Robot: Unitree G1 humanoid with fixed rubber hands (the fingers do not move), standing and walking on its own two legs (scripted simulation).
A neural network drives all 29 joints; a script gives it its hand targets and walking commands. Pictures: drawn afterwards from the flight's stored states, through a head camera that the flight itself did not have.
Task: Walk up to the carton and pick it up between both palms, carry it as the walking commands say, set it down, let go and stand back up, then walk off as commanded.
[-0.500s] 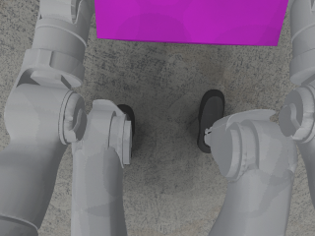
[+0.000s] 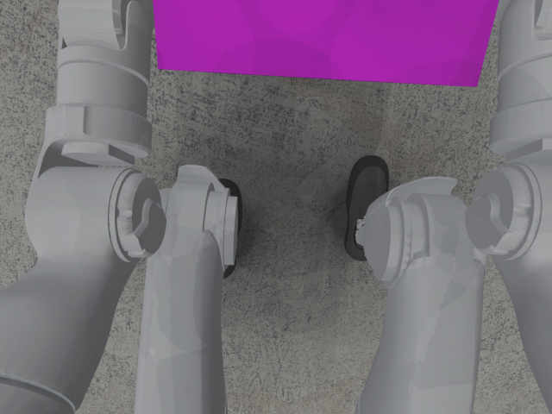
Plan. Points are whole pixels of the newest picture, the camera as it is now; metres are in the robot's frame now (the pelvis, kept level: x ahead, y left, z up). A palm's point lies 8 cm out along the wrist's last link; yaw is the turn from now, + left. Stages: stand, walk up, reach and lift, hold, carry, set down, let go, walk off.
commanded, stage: reach and lift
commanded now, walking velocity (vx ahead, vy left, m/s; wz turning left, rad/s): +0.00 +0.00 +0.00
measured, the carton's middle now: out of the picture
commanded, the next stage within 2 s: none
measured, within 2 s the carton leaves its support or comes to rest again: neither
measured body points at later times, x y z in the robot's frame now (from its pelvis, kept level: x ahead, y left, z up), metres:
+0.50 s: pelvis -0.01 +0.00 +0.04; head +0.36 -0.02 +0.29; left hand +0.55 +0.15 -0.10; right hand +0.56 -0.20 -0.10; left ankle +0.12 +0.14 -0.38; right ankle +0.17 -0.14 -0.38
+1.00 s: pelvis -0.02 +0.00 +0.09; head +0.33 -0.02 +0.36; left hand +0.53 +0.15 -0.03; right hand +0.55 -0.20 -0.03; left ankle +0.12 +0.14 -0.38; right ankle +0.17 -0.14 -0.38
